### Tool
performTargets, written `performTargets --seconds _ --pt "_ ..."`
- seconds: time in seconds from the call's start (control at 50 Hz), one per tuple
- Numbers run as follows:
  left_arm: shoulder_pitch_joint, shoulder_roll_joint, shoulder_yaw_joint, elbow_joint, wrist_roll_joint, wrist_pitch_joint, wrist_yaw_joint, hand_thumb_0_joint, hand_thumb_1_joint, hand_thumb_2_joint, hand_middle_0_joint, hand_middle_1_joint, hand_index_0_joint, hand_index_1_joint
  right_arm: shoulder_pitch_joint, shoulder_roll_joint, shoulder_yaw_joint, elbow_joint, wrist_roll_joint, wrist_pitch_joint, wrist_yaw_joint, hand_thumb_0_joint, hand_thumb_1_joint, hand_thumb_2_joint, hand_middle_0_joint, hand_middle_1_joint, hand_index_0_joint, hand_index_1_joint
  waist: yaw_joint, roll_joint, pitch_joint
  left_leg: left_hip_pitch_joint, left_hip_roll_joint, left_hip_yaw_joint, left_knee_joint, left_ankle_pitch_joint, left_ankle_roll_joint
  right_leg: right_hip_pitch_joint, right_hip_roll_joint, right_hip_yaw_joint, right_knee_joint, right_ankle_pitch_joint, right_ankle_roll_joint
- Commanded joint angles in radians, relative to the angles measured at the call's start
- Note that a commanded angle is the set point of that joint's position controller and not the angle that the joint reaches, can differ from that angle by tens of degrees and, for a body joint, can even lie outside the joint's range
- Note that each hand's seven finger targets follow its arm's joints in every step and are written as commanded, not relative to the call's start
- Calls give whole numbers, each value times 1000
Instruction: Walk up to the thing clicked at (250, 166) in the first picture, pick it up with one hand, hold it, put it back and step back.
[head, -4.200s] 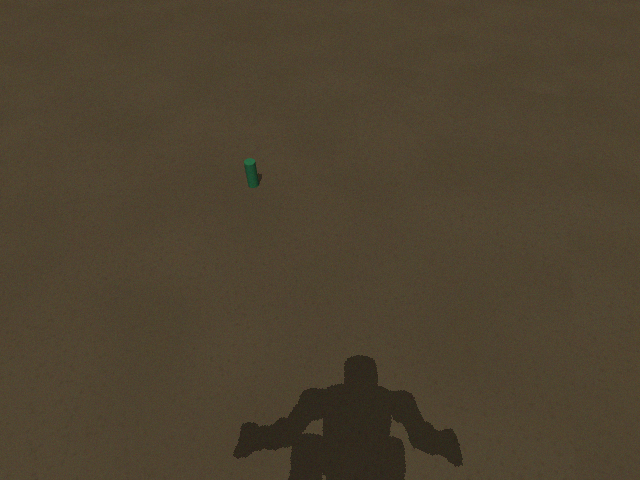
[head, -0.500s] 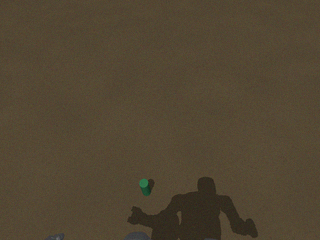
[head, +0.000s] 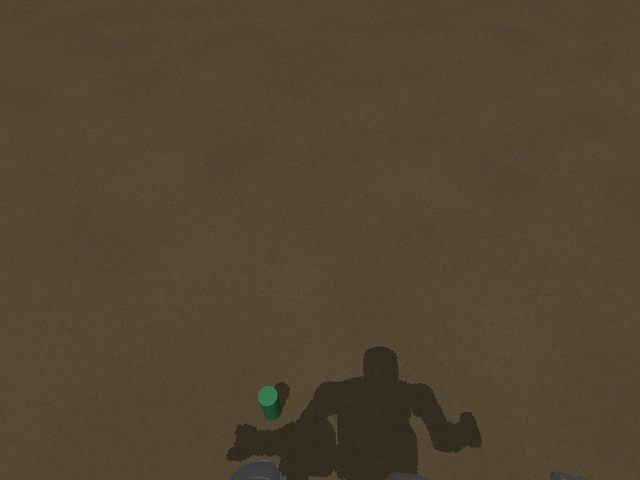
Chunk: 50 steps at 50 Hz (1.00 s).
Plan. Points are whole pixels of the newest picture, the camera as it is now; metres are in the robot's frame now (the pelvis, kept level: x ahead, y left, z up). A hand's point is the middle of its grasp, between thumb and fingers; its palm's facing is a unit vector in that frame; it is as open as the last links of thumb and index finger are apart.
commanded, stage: walk up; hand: left
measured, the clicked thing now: (270, 403) +0.40 +0.17 -0.68
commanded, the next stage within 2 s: stand in 1.38 s
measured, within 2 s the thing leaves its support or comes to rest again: neither
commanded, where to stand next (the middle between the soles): +0.07 +0.02 m, yaw +2 degrees
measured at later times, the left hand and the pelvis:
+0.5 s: hand (145, 460) +0.16 +0.26 -0.12, palm faces -0.03 -0.94 -0.35, open 7.4 cm; pelvis +0.04 +0.01 +0.02, yaw +0 degrees
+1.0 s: hand out of the picture +0.11 +0.27 -0.13, palm faces -0.01 -0.94 -0.34, open 7.4 cm; pelvis +0.05 +0.01 +0.03, yaw +1 degrees
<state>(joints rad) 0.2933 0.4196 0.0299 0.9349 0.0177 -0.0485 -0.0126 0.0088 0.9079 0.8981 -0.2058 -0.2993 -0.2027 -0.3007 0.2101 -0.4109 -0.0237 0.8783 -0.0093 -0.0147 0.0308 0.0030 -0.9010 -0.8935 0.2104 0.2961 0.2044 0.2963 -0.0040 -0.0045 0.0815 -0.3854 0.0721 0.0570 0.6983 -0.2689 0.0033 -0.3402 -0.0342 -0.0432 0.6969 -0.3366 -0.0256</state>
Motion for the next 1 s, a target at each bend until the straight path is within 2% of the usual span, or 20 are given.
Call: performTargets --seconds 0.0,0.02,0.04,0.06,0.08,0.1,0.12,0.14,0.16,0.22,0.28,0.36,0.44,0.58,0.98 --pt "-20 294 80 -52 22 -28 35 0 900 900 -200 -300 -200 -300 -52 -109 -25 -61 13 0 -19 0 -900 -900 200 300 200 300 16 -156 -27 -154 -41 -36 70 -234 17 27 -306 523 -435 -234 -141" --pt "-89 317 80 -56 14 -23 31 0 900 900 -200 -300 -200 -300 -65 -183 -49 -30 8 3 -30 0 -900 -900 200 300 200 300 16 -128 13 -40 -14 -82 142 -260 17 -109 -342 517 -415 -207 -203" --pt "-114 264 64 -57 7 -23 29 0 900 900 -200 -300 -200 -300 -47 -185 -47 -7 16 -1 -27 0 -900 -900 200 300 200 300 -8 -74 5 -1 -11 -85 79 -232 23 -71 -273 400 -358 -82 -178" --pt "-129 240 53 -45 1 -23 32 0 900 900 -200 -300 -200 -300 -38 -166 -39 14 20 -7 -24 0 -900 -900 200 300 200 300 -15 -69 -10 17 -18 -71 1 -148 27 -27 -216 302 -301 56 -135" --pt "-139 235 49 -36 0 -22 31 0 900 900 -200 -300 -200 -300 -15 -153 -35 37 21 -13 -26 0 -900 -900 200 300 200 300 -22 -120 -35 72 -20 -46 -78 -36 27 -6 -181 232 -261 161 -102" --pt "-148 219 41 -32 -3 -20 27 0 900 900 -200 -300 -200 -300 2 -161 -39 58 19 -21 -29 0 -900 -900 200 300 200 300 -31 -132 -83 160 -8 -67 -129 90 32 -11 -166 188 -213 278 -82" --pt "-140 197 33 -23 -10 -17 24 0 900 900 -200 -300 -200 -300 -12 -186 -43 64 13 -26 -30 0 -900 -900 200 300 200 300 -20 -97 -122 206 23 -125 -149 176 41 -13 -136 152 -194 289 -54" --pt "-124 191 30 -13 -17 -13 24 0 900 900 -200 -300 -200 -300 -55 -203 -44 61 13 -28 -28 0 -900 -900 200 300 200 300 5 -60 -134 193 47 -162 -164 158 55 7 -102 131 -203 194 -34" --pt "-128 192 28 -1 -20 -11 24 0 900 900 -200 -300 -200 -300 -85 -206 -40 71 18 -27 -24 0 -900 -900 200 300 200 300 15 -42 -120 163 46 -159 -167 144 58 38 -90 126 -228 127 -26" --pt "-175 191 26 32 -19 -10 28 0 900 900 -200 -300 -200 -300 -96 -182 -26 111 18 -24 -24 0 -900 -900 200 300 200 300 5 -43 -125 162 40 -135 -196 222 42 113 -100 116 -233 217 -29" --pt "-187 178 18 58 -25 -5 28 0 900 900 -200 -300 -200 -300 -122 -181 -19 143 18 -25 -27 0 -900 -900 200 300 200 300 13 -6 -136 186 48 -140 -232 260 44 149 -97 98 -251 261 -24" --pt "-233 165 13 87 -27 4 26 0 900 900 -200 -300 -200 -300 -142 -179 -14 182 17 -24 -29 0 -900 -900 200 300 200 300 14 17 -143 201 62 -144 -291 272 40 197 -94 84 -278 254 -12" --pt "-269 159 6 121 -23 9 24 0 900 900 -200 -300 -200 -300 -187 -172 -13 203 12 -19 -28 0 -900 -900 200 300 200 300 13 19 -103 194 61 -148 -350 209 34 206 -91 82 -347 212 0" --pt "-304 153 7 157 -19 10 19 0 900 900 -200 -300 -200 -300 -197 -165 -12 236 11 -22 -31 0 -900 -900 200 300 200 300 8 13 -145 261 62 -128 -379 279 24 256 -105 79 -386 273 8" --pt "-280 142 13 189 -9 14 17 0 900 900 -200 -300 -200 -300 -198 -158 -15 242 6 -12 -30 0 -900 -900 200 300 200 300 1 4 -87 266 51 -134 -424 159 17 216 -99 78 -452 168 18"
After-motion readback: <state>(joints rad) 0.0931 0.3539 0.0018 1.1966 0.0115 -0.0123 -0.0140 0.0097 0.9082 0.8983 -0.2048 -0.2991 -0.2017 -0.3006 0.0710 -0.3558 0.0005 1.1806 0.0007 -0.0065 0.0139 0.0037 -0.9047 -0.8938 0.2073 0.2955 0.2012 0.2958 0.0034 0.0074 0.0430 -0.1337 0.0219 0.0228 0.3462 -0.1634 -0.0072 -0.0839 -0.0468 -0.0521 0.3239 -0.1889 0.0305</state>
